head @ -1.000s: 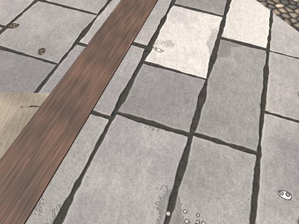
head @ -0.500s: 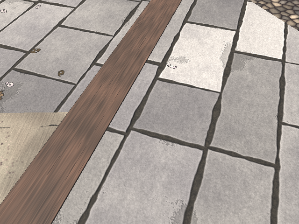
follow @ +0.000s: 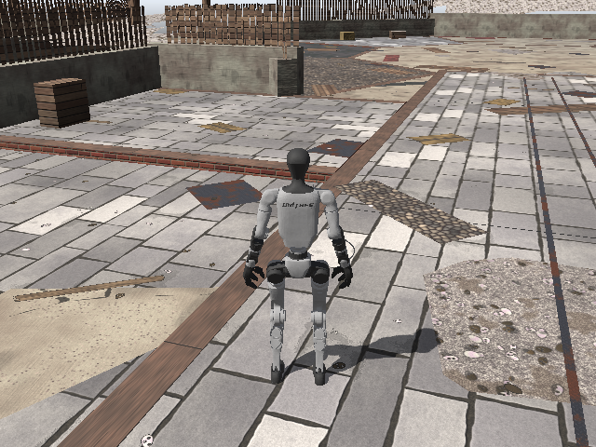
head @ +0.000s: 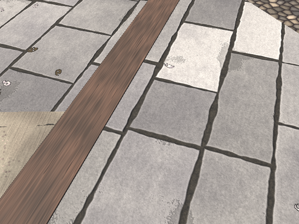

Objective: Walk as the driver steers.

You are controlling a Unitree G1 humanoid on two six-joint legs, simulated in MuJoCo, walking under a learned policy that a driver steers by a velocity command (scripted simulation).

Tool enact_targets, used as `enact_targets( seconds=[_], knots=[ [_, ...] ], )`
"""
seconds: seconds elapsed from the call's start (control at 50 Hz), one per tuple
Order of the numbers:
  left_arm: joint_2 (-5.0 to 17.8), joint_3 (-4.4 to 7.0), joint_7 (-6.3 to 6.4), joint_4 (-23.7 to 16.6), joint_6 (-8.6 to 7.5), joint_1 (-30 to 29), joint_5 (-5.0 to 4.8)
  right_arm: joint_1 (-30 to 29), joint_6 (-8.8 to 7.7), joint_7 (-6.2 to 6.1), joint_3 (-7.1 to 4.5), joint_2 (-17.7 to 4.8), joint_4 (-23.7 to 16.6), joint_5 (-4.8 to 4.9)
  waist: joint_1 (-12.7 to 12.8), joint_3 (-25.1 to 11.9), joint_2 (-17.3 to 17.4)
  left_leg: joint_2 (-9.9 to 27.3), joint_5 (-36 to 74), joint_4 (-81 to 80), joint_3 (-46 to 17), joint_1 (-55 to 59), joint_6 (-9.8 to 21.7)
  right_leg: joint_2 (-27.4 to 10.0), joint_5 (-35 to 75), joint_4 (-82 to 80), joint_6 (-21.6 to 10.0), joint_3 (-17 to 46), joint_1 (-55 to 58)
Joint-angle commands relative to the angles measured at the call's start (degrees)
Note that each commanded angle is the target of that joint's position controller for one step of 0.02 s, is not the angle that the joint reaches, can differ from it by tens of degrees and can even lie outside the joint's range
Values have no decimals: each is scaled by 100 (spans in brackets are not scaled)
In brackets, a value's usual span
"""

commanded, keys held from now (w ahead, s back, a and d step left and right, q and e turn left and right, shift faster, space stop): no key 0.74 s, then w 0.26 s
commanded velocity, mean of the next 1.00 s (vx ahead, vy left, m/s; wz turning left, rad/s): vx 0.05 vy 0.00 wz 0.00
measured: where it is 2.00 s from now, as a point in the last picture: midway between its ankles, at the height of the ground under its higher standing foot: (156, 216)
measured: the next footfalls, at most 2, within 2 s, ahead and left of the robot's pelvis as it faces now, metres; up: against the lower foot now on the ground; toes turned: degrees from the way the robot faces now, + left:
right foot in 1.46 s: +0.44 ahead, -0.11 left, +0.00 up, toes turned -2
left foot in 2.00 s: +0.74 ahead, +0.13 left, +0.00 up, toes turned +0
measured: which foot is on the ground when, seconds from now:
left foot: down 0.00-1.00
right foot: down 0.00-1.00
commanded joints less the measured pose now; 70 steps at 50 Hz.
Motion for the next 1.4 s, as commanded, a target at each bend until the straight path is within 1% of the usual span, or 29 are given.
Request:
enact_targets(
  seconds=[0.02, 0.34, 0.74, 0.76, 0.8, 0.82, 0.84, 0.86, 0.88, 0.9, 0.92, 0.94, 0.96, 0.98, 1.0, 1.02, 1.04, 1.06, 1.08, 1.1, 1.12, 1.14, 1.16, 1.2, 1.26, 1.3, 1.36, 1.38, 1.4],
  knots=[
    [616, 96, 27, -115, -44, 81, -2, 40, -53, -20, -96, -611, -86, 3, 0, -99, -25, 211, 846, -409, -189, 104, 106, -184, 665, -508, -81, 180, -245],
    [495, 33, 51, 174, -31, 390, -11, 202, -64, -32, -3, -504, 306, 12, -6, -26, -7, 184, 716, -439, -107, -1, 86, -129, 582, -530, -109, 157, -310],
    [335, -1, 57, 296, -27, 731, -25, 509, -81, -52, 83, -370, 466, 20, -8, 41, -16, 167, 632, -418, -47, -111, 67, -98, 554, -521, -145, 160, -382],
    [268, -16, 62, 359, -20, 846, -21, 625, -77, -54, 103, -292, 527, 17, -10, -101, -34, 102, 109, -425, 27, -51, 72, -49, -21, -565, -158, 117, -328],
    [471, 60, 100, 336, 6, 863, -90, 652, -75, -78, 63, -380, 513, 73, 5, 157, -161, -113, -1649, -135, 215, -442, 184, -20, -1918, -577, -354, 217, -603],
    [539, 86, 107, 287, -10, 875, -110, 586, -110, -77, 53, -406, 449, 74, 34, 405, -220, -108, -2175, -11, 192, -784, 262, -174, -2628, -696, -502, 459, -796],
    [609, 113, 98, 264, -59, 969, -135, 496, -182, -58, 66, -339, 370, 77, 87, 570, -352, -69, -2202, 180, 175, -1089, 312, -431, -2986, -862, -672, 841, -814],
    [716, 161, 79, 278, -124, 1157, -165, 396, -279, -20, 88, -226, 295, 86, 171, 611, -577, -64, -1857, 549, 244, -1371, 302, -792, -3165, -1104, -885, 1377, -625],
    [861, 225, 58, 313, -179, 1343, -182, 333, -379, 30, 111, -99, 234, 102, 209, 542, -912, -94, -1305, 1122, 454, -1555, 265, -1286, -3323, -1459, -1144, 2068, -387],
    [951, 271, 46, 290, -214, 1338, -185, 281, -457, 81, 115, -83, 184, 123, 197, 585, -1038, 61, -999, 1581, 395, -1562, 310, -1696, -3269, -1718, -1377, 2629, -502],
    [913, 270, 32, 198, -243, 1176, -164, 298, -515, 125, 96, -130, 161, 150, 96, 627, -932, 175, -1062, 1730, 323, -1508, 394, -1807, -3087, -1798, -1428, 2737, -659],
    [879, 264, 10, 90, -262, 953, -172, 400, -557, 152, 92, -113, 168, 174, -44, 656, -883, 218, -1242, 1471, 337, -1300, 484, -1728, -2862, -1761, -1336, 2519, -804],
    [881, 261, -12, -28, -262, 639, -230, 682, -593, 165, 95, -55, 245, 199, -267, 675, -890, 210, -1128, 688, 415, -685, 579, -1514, -2607, -1594, -1149, 2097, -1127],
    [848, 254, -30, -141, -246, 385, -271, 1090, -608, 159, 53, -89, 429, 188, -469, 639, -746, 48, -698, -44, 540, 241, 569, -1107, -2193, -1272, -925, 1532, -1568],
    [748, 233, -39, -228, -261, 261, -264, 1532, -600, 150, -24, -256, 616, 143, -584, 498, -389, 89, -342, -262, 290, 948, 508, -700, -1506, -555, -717, 1008, -1914],
    [385, 136, -72, -338, -328, 128, -221, 2337, -606, 130, -151, -670, 777, 130, -816, 150, 787, 1052, -985, -978, -1262, 1786, 802, -78, -796, 1271, -382, 100, -2631],
    [210, 95, -59, -560, -457, 100, -207, 2919, -658, 202, -271, -1272, 801, 125, -903, -12, 1893, 2194, -1455, -1759, -3475, 2232, 1530, 341, -1453, 2832, -258, -155, -3635],
    [410, 140, -82, -559, -535, 74, -279, 2518, -744, 214, -142, -882, 706, 45, -622, 257, 1073, 2418, -1526, -1758, -3759, 1964, 1691, 5, -1489, 3912, -345, 343, -4069],
    [420, 138, -148, -529, -590, 151, -326, 2092, -802, 229, -62, -590, 532, 55, -412, 462, 639, 2209, -1255, -1718, -3134, 1858, 1521, -243, -919, 4270, -456, 491, -4328],
    [438, 156, -182, -486, -632, 167, -283, 1804, -816, 267, -26, -530, 416, 65, -295, 433, 428, 1942, -851, -1752, -2495, 1797, 1313, -432, -402, 4236, -510, 409, -4344],
    [540, 208, -198, -514, -660, 40, -225, 1651, -789, 294, 12, -473, 345, 70, -238, 464, 326, 1783, -146, -1803, -2003, 1748, 1146, -564, -11, 4000, -502, 338, -4338],
    [581, 246, -230, -544, -659, -77, -184, 1683, -739, 295, 74, -304, 336, 49, -230, 412, 374, 1558, 630, -1822, -1490, 1648, 999, -651, 227, 3769, -458, 228, -4127],
    [494, 241, -268, -552, -633, -104, -175, 1813, -688, 272, 103, -233, 349, 25, -235, 327, 479, 1403, 1170, -1831, -1125, 1582, 943, -653, 387, 3583, -387, 95, -3945],
    [284, 182, -312, -685, -568, -425, -156, 1963, -618, 193, 104, -353, 329, -2, -281, 343, 464, 1262, 1762, -1904, -705, 1375, 977, -612, 705, 3055, -216, -117, -3810],
    [89, 55, -327, -1095, -548, -1394, -161, 1940, -582, 90, 79, -616, 202, -14, -437, 569, 420, 1088, 1712, -2161, -323, 673, 973, -378, 1384, 1537, -81, -368, -3135],
    [172, 39, -361, -1241, -537, -1708, -195, 2122, -596, 68, 35, -756, 229, 32, -480, 629, 542, 1185, 1628, -2303, -264, 608, 1010, -245, 1618, 997, -103, -462, -2727],
    [368, 67, -427, -1422, -551, -1905, -224, 2137, -591, 62, -24, -786, 264, 122, -329, 680, 555, 1450, 2119, -2124, -179, 1183, 922, -229, 1634, 482, -328, -302, -2616],
    [473, 110, -446, -1433, -569, -1795, -217, 2063, -572, 62, -50, -825, 244, 113, -191, 541, 569, 1507, 2768, -1873, -116, 1417, 852, -164, 1537, 376, -425, -302, -2399],
    [608, 177, -450, -1391, -581, -1529, -208, 1980, -542, 63, -83, -899, 211, 88, 0, 261, 668, 1543, 3819, -1466, -54, 1618, 781, -27, 1395, 398, -524, -368, -1975]
  ],
)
